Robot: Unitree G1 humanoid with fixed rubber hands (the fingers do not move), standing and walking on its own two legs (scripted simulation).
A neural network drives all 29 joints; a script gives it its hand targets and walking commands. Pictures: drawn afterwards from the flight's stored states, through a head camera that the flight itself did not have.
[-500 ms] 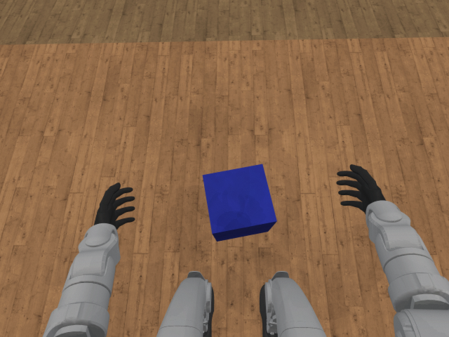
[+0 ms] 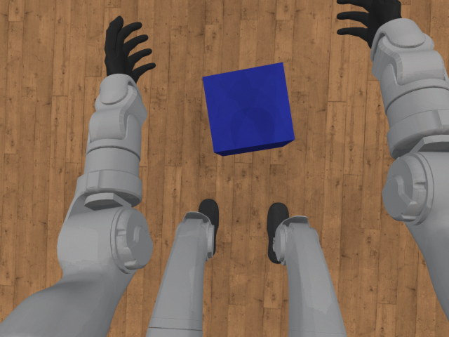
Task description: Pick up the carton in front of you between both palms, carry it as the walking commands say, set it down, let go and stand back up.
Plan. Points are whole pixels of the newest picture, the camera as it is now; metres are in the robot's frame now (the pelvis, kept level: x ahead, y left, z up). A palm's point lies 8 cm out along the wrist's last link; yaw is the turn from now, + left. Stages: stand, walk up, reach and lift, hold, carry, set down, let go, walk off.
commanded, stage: reach and lift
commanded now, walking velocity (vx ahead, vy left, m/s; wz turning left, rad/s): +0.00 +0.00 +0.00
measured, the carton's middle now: (248, 116) +0.51 +0.01 -0.51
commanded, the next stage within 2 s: none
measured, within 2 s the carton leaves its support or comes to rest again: leaves its support in 1.70 s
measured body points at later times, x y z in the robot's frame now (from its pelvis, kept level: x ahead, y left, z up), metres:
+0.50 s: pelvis +0.00 +0.02 -0.18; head +0.35 +0.00 +0.10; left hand +0.50 +0.21 -0.33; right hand +0.55 -0.18 -0.34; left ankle +0.10 +0.15 -0.60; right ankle +0.10 -0.10 -0.60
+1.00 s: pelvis -0.02 +0.02 -0.27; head +0.36 -0.01 -0.04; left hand +0.51 +0.21 -0.45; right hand +0.55 -0.16 -0.47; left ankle +0.10 +0.15 -0.60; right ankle +0.09 -0.10 -0.60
